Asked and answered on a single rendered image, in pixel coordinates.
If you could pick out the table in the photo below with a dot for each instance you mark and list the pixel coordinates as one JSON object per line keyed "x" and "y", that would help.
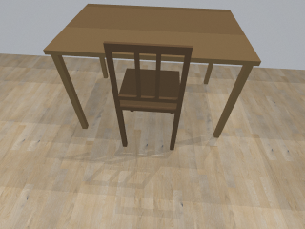
{"x": 215, "y": 35}

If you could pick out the chair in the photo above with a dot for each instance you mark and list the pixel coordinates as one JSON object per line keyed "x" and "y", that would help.
{"x": 145, "y": 90}

